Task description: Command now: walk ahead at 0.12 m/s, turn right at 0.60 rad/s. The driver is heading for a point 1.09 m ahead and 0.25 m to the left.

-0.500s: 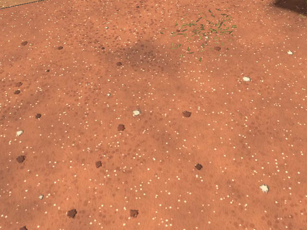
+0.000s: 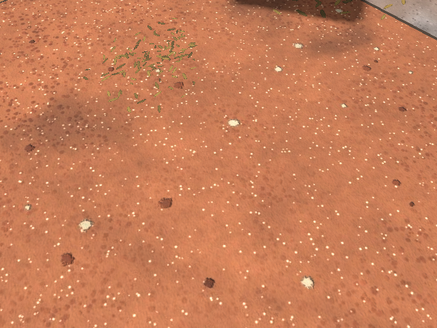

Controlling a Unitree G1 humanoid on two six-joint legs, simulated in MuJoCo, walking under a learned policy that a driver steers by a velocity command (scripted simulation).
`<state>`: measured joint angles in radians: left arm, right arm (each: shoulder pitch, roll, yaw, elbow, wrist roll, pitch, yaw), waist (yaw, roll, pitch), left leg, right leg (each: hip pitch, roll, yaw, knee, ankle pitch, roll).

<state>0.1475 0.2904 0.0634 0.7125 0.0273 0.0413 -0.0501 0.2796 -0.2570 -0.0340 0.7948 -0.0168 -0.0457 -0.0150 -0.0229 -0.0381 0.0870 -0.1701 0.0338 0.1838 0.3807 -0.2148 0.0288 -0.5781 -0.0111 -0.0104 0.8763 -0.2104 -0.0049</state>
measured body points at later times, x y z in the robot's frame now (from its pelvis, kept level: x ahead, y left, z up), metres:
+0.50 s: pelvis +0.05 -0.02 -0.01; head +0.07 -0.02 +0.44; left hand +0.21 +0.21 -0.12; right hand +0.11 -0.29 -0.14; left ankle +0.04 +0.09 -0.73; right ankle +0.09 -0.11 -0.74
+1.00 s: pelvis +0.07 -0.04 +0.00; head +0.09 -0.05 +0.44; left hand +0.12 +0.26 -0.10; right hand +0.23 -0.29 -0.13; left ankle +0.03 +0.08 -0.71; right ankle +0.07 -0.13 -0.75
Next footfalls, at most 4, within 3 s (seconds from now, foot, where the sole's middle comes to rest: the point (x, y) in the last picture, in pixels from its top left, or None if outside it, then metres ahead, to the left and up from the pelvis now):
0.14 right None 0.13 -0.11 -0.78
0.54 left None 0.07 0.08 -0.78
0.94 right None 0.11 -0.12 -0.78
1.42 left None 0.33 0.19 -0.78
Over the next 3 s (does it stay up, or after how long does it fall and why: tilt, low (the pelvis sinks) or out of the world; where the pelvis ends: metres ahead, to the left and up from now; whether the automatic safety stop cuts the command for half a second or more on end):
stays up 1.00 0.31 -0.02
